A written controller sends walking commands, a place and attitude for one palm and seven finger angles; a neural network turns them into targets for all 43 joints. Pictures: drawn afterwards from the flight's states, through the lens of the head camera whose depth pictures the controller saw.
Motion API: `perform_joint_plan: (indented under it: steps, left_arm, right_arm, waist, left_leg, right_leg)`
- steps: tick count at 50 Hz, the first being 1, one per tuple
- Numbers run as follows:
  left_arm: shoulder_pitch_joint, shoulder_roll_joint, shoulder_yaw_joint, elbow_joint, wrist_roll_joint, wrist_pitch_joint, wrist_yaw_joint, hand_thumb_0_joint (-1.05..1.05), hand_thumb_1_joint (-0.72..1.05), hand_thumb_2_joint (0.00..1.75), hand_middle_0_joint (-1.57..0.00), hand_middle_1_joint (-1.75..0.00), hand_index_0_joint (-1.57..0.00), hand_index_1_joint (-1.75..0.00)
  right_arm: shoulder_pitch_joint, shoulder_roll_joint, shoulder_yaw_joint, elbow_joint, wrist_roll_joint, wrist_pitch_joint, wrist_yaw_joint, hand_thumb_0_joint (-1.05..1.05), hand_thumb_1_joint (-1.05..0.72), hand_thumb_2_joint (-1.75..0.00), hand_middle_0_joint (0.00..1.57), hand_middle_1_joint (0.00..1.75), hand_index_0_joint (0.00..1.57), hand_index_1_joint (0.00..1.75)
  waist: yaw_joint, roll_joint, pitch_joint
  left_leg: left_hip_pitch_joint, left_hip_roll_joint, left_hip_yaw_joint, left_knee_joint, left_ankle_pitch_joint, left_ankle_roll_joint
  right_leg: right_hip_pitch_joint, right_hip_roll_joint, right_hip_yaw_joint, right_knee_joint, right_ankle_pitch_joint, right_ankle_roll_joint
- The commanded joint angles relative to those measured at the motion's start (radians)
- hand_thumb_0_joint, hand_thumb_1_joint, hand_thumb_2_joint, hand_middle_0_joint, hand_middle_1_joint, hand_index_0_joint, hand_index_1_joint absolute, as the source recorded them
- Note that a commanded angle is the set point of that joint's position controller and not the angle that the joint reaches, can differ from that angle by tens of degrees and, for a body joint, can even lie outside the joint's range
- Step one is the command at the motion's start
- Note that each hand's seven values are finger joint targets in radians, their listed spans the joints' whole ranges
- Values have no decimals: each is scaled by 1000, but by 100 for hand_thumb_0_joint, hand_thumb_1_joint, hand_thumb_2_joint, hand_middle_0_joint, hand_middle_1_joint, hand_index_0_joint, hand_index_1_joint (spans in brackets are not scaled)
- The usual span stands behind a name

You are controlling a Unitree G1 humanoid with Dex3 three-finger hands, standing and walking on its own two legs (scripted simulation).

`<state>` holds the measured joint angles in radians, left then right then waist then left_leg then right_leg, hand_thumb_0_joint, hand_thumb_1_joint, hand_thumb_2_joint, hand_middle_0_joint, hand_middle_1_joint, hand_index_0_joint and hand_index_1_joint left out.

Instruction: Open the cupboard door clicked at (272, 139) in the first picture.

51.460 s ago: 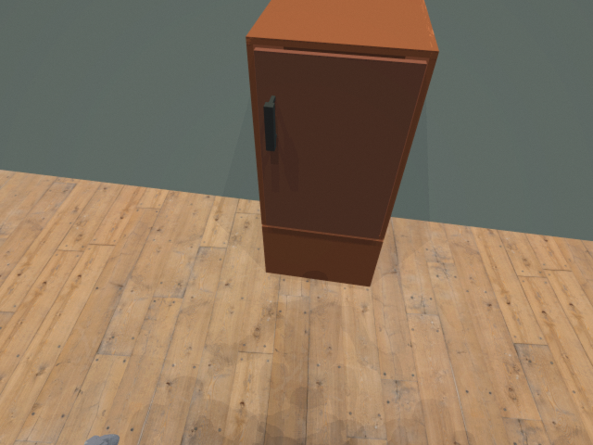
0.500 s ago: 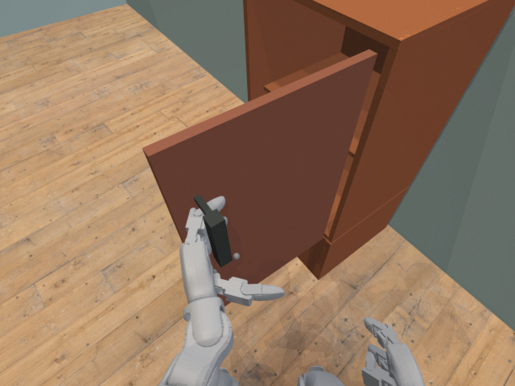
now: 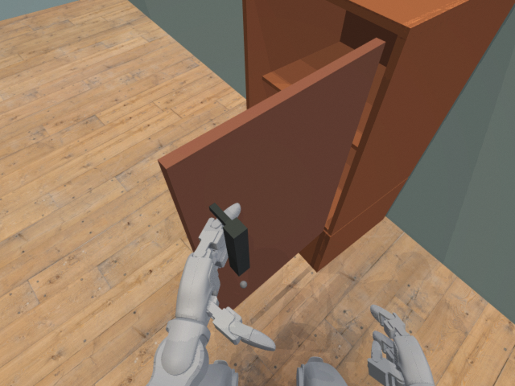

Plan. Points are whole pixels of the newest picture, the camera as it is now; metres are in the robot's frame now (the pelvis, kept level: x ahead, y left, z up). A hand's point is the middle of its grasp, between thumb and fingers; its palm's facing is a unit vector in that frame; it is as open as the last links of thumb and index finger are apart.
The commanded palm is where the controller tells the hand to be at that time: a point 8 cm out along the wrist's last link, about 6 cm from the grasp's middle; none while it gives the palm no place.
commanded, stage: slide the hand sideways off the handle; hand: left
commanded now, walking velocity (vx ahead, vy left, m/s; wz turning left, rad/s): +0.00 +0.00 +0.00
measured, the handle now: (228, 239) +0.32 +0.06 +0.05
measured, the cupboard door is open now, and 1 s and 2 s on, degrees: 94 93 93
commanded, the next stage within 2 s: draw the hand back to the body in 0.78 s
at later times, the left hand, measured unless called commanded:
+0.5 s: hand (202, 314) +0.21 +0.09 +0.05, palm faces -0.06 -1.00 -0.03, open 16.1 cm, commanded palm +0.18 +0.15 +0.06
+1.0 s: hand (163, 335) +0.18 +0.13 +0.06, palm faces -0.07 -1.00 -0.03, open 16.3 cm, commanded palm +0.16 +0.19 +0.08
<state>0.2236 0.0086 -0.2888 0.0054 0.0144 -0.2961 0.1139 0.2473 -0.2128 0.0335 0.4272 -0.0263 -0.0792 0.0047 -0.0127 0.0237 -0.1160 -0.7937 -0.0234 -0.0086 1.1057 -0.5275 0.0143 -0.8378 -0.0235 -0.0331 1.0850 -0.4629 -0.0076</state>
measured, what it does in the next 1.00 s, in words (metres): stands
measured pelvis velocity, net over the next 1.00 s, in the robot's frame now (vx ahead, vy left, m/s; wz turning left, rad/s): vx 0.00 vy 0.00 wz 0.01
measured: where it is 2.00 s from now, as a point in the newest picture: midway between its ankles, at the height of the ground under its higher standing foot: outside the picture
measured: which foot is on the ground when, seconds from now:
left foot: down 0.00-1.00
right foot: down 0.00-1.00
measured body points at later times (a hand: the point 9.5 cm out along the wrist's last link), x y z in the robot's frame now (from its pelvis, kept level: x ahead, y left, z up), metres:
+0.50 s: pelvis +0.01 -0.01 -0.01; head +0.08 -0.02 +0.44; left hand +0.21 +0.14 +0.06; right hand +0.21 -0.23 -0.08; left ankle +0.01 +0.11 -0.66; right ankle +0.04 -0.12 -0.66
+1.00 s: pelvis +0.00 +0.00 -0.02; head +0.04 -0.01 +0.43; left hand +0.18 +0.18 +0.07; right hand +0.19 -0.23 -0.08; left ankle +0.01 +0.11 -0.66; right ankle +0.04 -0.12 -0.66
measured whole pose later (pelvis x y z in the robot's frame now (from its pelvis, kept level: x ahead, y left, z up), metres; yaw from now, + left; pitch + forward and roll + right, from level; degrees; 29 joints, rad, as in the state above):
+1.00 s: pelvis +0.00 +0.00 -0.02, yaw +0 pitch +13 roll -2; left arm 0.58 0.19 -0.03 -0.33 -0.18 -0.31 -0.15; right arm 0.27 -0.23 0.02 0.37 0.01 -0.11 -0.05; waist 0.02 0.04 -0.14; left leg -0.87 -0.01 -0.05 1.24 -0.59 0.00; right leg -0.90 -0.01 -0.07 1.18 -0.51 -0.02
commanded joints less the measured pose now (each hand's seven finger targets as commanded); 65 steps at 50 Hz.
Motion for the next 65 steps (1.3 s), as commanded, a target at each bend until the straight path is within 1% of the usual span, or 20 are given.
perform_joint_plan:
  steps: [1, 6, 7, 9, 12, 17, 21, 23, 24, 30, 35, 38, 40, 44, 47, 51, 53, 57, 62, 65]
  left_arm:
    - [-46, 31, 57, -287, 21, -72, 30, 0, -50, 30, -15, -30, -15, -30]
    - [57, 64, 102, -336, -17, -57, -2, 0, -50, 30, -15, -30, -15, -30]
    - [84, 60, 100, -339, -26, -53, -13, 0, -50, 30, -15, -30, -15, -30]
    - [109, 57, 103, -354, -43, -54, -30, 0, -50, 30, -15, -30, -15, -30]
    - [148, 69, 107, -402, -51, -70, -47, 0, -50, 30, -15, -30, -15, -30]
    - [261, 109, 138, -431, -58, -98, -88, 0, -50, 30, -15, -30, -15, -30]
    - [283, 141, 169, -453, -77, -116, -124, 0, -50, 30, -15, -30, -15, -30]
    - [290, 157, 198, -456, -93, -120, -146, 0, -50, 30, -15, -30, -15, -30]
    - [326, 174, 228, -452, -106, -123, -156, 0, -50, 30, -15, -30, -15, -30]
    - [407, 191, 270, -496, -170, -131, -231, 0, -50, 30, -15, -30, -15, -30]
    - [382, 213, 276, -481, -193, -130, -291, 0, -50, 30, -15, -30, -15, -30]
    - [374, 225, 299, -482, -211, -130, -311, 0, -50, 30, -15, -30, -15, -30]
    - [370, 217, 290, -507, -216, -131, -312, 0, -50, 30, -15, -30, -15, -30]
    - [354, 217, 283, -521, -209, -117, -287, 0, -50, 30, -15, -30, -15, -30]
    - [348, 304, 358, -614, -202, -100, -253, 0, -50, 30, -15, -30, -15, -30]
    - [382, 286, 354, -639, -209, -37, -241, 0, -50, 30, -15, -30, -15, -30]
    - [411, 255, 336, -601, -220, -2, -247, 0, -50, 30, -15, -30, -15, -30]
    - [396, 273, 356, -582, -238, 41, -265, 0, -50, 30, -15, -30, -15, -30]
    - [392, 325, 413, -651, -239, 44, -271, 0, -50, 30, -15, -30, -15, -30]
    - [373, 335, 443, -684, -257, 39, -272, 0, -47, 32, -15, -30, -15, -30]
  right_arm:
    - [-55, -91, -48, -173, 6, -32, 1, 0, -90, -90, 20, 30, 20, 30]
    - [-49, -91, -45, -188, 12, -23, -11, 0, -90, -90, 20, 30, 20, 30]
    - [-50, -93, -45, -194, 13, -22, -15, 0, -90, -90, 20, 30, 20, 30]
    - [-47, -94, -44, -194, 16, -26, -18, 0, -90, -90, 20, 30, 20, 30]
    - [-45, -95, -46, -198, 16, -38, -20, 0, -90, -90, 20, 30, 20, 30]
    - [-24, -99, -54, -202, 15, -46, -17, 0, -90, -90, 20, 30, 20, 30]
    - [-28, -102, -57, -205, 17, -51, -22, 0, -90, -90, 20, 30, 20, 30]
    - [-29, -103, -60, -201, 18, -54, -27, 0, -90, -90, 20, 30, 20, 30]
    - [-27, -102, -64, -201, 21, -53, -29, 0, -90, -90, 20, 30, 20, 30]
    - [-38, -102, -70, -206, 32, -63, -41, 0, -90, -90, 20, 30, 20, 30]
    - [-41, -114, -72, -202, 37, -73, -52, 0, -90, -90, 20, 30, 20, 30]
    - [-51, -118, -73, -207, 39, -80, -59, 0, -90, -90, 20, 30, 20, 30]
    - [-51, -119, -72, -216, 41, -89, -60, 0, -90, -90, 20, 30, 20, 30]
    - [-48, -120, -71, -220, 42, -95, -61, 0, -90, -90, 20, 30, 20, 30]
    - [-39, -123, -72, -231, 46, -89, -67, 0, -90, -90, 20, 30, 20, 30]
    - [-37, -116, -61, -239, 62, -79, -71, 0, -90, -90, 20, 30, 20, 30]
    - [-42, -114, -55, -237, 67, -79, -74, 0, -90, -90, 20, 30, 20, 30]
    - [-46, -126, -45, -224, 68, -90, -82, 0, -90, -90, 20, 30, 20, 30]
    - [-39, -127, -41, -220, 66, -108, -84, 0, -90, -90, 20, 30, 20, 30]
    - [-32, -125, -36, -209, 70, -120, -85, 0, -90, -90, 20, 30, 20, 30]
  waist:
    - [19, -45, -225]
    - [28, -59, -225]
    - [22, -94, -223]
    - [18, -84, -201]
    - [21, -49, -219]
    - [20, -57, -231]
    - [12, -62, -208]
    - [11, -75, -214]
    - [20, -82, -215]
    - [26, -42, -241]
    - [2, -63, -178]
    - [9, -64, -167]
    - [16, -27, -188]
    - [13, -22, -187]
    - [37, -5, -232]
    - [31, 25, -191]
    - [22, -14, -138]
    - [13, -25, -63]
    - [36, 25, -83]
    - [35, 51, -84]
  left_leg:
    - [67, -2, -18, -171, 157, -4]
    - [59, -4, -15, -168, 177, -3]
    - [52, -2, -17, -166, 180, -1]
    - [49, -2, -17, -164, 175, -2]
    - [58, -2, -20, -150, 222, -3]
    - [40, -4, -17, -121, 257, -2]
    - [1, -7, -13, -98, 212, 0]
    - [-20, -8, -11, -80, 211, 2]
    - [-25, -8, -12, -82, 204, 0]
    - [-32, -12, -6, -59, 223, -2]
    - [-66, -8, -13, -43, 160, 0]
    - [-90, -7, -11, -33, 121, 1]
    - [-70, -8, -14, -38, 122, 1]
    - [-67, -6, -21, -45, 96, 0]
    - [-20, -5, -26, -88, 104, 3]
    - [45, -6, -30, -155, 109, 2]
    - [45, -1, -35, -183, 95, 2]
    - [62, 6, -48, -227, 58, 2]
    - [134, 12, -53, -273, 111, -3]
    - [176, 16, -56, -292, 155, -11]
  right_leg:
    - [181, 13, -2, -148, 127, -37]
    - [219, 20, 4, -155, 167, -35]
    - [226, 23, 3, -159, 172, -32]
    - [212, 23, -1, -157, 172, -29]
    - [215, 24, -3, -134, 221, -33]
    - [217, 23, 2, -110, 276, -31]
    - [201, 21, 18, -116, 239, -25]
    - [208, 19, 32, -117, 242, -22]
    - [212, 21, 32, -118, 230, -23]
    - [235, 18, 50, -116, 270, -16]
    - [167, 19, 52, -130, 148, -14]
    - [153, 16, 66, -145, 55, -16]
    - [134, 21, 49, -127, 46, -21]
    - [105, 26, 33, -121, 2, -21]
    - [163, 33, 30, -138, -1, -28]
    - [189, 40, 0, -177, 29, -22]
    - [198, 43, -13, -205, 15, -16]
    - [210, 44, -20, -250, -29, -15]
    - [258, 47, -36, -250, 36, -21]
    - [279, 50, -44, -255, 85, -21]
